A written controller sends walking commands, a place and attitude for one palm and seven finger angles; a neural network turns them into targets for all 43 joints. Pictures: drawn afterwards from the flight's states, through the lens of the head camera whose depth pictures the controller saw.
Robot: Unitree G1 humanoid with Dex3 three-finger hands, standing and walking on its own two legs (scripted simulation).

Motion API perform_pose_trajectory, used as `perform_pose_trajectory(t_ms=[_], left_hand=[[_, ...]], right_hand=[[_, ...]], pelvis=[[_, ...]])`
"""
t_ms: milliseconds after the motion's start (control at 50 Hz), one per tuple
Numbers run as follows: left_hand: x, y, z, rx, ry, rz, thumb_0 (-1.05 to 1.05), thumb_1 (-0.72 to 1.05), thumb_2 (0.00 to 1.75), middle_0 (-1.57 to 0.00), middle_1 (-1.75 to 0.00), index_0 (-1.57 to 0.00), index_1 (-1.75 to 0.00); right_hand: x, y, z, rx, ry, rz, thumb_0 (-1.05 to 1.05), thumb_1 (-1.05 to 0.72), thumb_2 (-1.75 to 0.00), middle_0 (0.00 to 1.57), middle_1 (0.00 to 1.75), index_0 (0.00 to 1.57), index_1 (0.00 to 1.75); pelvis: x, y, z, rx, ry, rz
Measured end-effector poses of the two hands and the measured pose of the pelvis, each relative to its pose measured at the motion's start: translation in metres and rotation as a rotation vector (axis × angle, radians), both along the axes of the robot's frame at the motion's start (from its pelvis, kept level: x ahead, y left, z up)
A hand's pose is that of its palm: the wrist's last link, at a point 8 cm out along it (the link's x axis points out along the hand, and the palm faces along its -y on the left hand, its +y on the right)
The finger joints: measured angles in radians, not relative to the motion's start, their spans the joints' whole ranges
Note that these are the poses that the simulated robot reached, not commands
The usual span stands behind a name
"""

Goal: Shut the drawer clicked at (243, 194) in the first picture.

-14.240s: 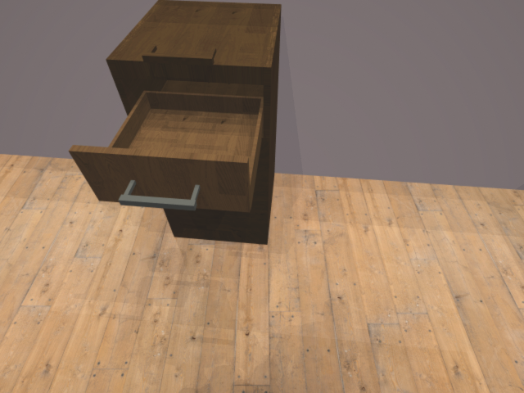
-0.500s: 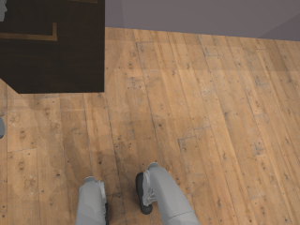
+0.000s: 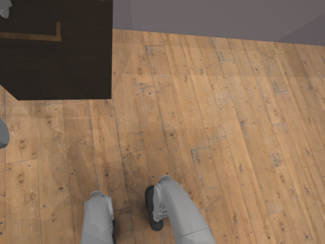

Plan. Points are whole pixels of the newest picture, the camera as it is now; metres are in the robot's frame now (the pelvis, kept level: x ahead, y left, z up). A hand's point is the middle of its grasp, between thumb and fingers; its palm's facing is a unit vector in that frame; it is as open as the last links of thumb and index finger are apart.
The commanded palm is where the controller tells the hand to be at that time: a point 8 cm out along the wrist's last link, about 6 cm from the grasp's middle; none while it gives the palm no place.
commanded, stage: pull the fist back off the drawer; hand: left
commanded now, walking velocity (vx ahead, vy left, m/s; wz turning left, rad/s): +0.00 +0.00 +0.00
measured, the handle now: out of the picture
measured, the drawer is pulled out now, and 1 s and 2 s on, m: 0.00 0.00 0.00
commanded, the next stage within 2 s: draw the hand back to the body in 0.36 s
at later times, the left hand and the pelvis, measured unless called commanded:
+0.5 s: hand out of the picture +0.60 +0.21 +0.08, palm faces -0.02 -1.00 -0.03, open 3.3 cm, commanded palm +0.56 +0.23 +0.09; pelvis +0.04 +0.00 +0.02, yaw -1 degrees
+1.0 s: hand out of the picture +0.43 +0.22 +0.17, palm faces -0.03 -1.00 -0.07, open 3.3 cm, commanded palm +0.40 +0.27 +0.19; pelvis +0.08 +0.00 +0.10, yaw +2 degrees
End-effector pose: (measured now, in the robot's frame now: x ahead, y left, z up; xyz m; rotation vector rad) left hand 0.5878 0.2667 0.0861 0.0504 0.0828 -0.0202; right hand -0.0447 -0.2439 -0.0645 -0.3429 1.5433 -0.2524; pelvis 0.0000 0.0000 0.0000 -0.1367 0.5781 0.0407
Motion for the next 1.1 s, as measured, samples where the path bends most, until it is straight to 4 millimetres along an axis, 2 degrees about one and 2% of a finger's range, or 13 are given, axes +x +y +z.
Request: perform_pose_trajectory(t_ms=[120, 240, 360, 540, 600, 660, 780, 920, 1000, 1100], left_hand=[[-0.002, -0.002, -0.002, -0.002, -0.005, -0.001, 0.1, 0.7, 0.92, -1.4, -1.6, -1.4, -1.6], [-0.005, -0.007, -0.005, -0.018, -0.011, -0.01, 0.07, 0.78, 0.91, -1.4, -1.6, -1.4, -1.6], [-0.009, -0.008, -0.003, -0.021, -0.02, -0.007, 0.04, 0.85, 0.9, -1.4, -1.6, -1.4, -1.6], [-0.013, 0.001, 0.004, -0.009, -0.045, -0.004, 0.02, 0.89, 0.9, -1.4, -1.6, -1.4, -1.6], [-0.029, 0.002, 0.011, 0.012, -0.054, -0.028, 0.02, 0.9, 0.9, -1.39, -1.6, -1.4, -1.6], [-0.055, 0.001, 0.018, 0.007, -0.024, -0.045, 0.02, 0.9, 0.9, -1.39, -1.6, -1.4, -1.6], [-0.104, 0.008, 0.046, -0.016, -0.028, 0.006, 0.02, 0.9, 0.9, -1.4, -1.6, -1.4, -1.6], [-0.149, 0.009, 0.079, -0.009, -0.073, -0.013, 0.02, 0.9, 0.9, -1.4, -1.6, -1.4, -1.6], [-0.176, 0.007, 0.092, 0.022, -0.066, -0.008, 0.02, 0.9, 0.9, -1.4, -1.6, -1.4, -1.6], [-0.214, 0.006, 0.112, 0.169, -0.024, 0.156, 0.02, 0.9, 0.9, -1.4, -1.6, -1.4, -1.6]], right_hand=[[0.003, -0.001, 0.0, 0.014, -0.006, -0.018, 0.0, -0.9, -0.9, 0.2, 0.3, 0.21, 0.3], [0.015, -0.001, 0.002, 0.032, -0.024, -0.037, 0.0, -0.9, -0.9, 0.2, 0.3, 0.21, 0.3], [0.035, -0.003, 0.004, 0.048, -0.052, -0.044, 0.0, -0.9, -0.9, 0.2, 0.3, 0.21, 0.3], [0.07, -0.01, 0.007, 0.051, -0.081, -0.031, 0.0, -0.9, -0.9, 0.2, 0.3, 0.21, 0.3], [0.087, -0.008, 0.013, 0.07, -0.109, -0.044, 0.0, -0.91, -0.9, 0.2, 0.3, 0.21, 0.3], [0.11, -0.005, 0.025, 0.097, -0.164, -0.039, 0.01, -0.91, -0.9, 0.2, 0.3, 0.21, 0.3], [0.169, -0.004, 0.05, 0.113, -0.336, 0.037, 0.01, -0.91, -0.9, 0.2, 0.3, 0.21, 0.3], [0.233, -0.005, 0.072, 0.114, -0.544, 0.119, 0.01, -0.91, -0.9, 0.2, 0.3, 0.21, 0.3], [0.26, -0.001, 0.084, 0.128, -0.646, 0.149, 0.01, -0.91, -0.9, 0.2, 0.3, 0.21, 0.3], [0.283, 0.01, 0.1, 0.147, -0.725, 0.159, 0.01, -0.91, -0.9, 0.2, 0.3, 0.2, 0.3]], pelvis=[[0.003, -0.002, 0.002, 0.005, -0.005, -0.01], [0.011, -0.002, 0.009, 0.014, -0.018, -0.028], [0.022, -0.001, 0.018, 0.025, -0.033, -0.041], [0.04, 0.001, 0.027, 0.036, -0.042, -0.044], [0.048, 0.002, 0.038, 0.043, -0.061, -0.05], [0.058, 0.003, 0.055, 0.05, -0.096, -0.05], [0.074, 0.003, 0.081, 0.063, -0.184, -0.03], [0.08, 0.003, 0.094, 0.078, -0.283, -0.004], [0.079, 0.002, 0.1, 0.091, -0.335, -0.002], [0.079, 0.0, 0.113, 0.109, -0.41, -0.004]])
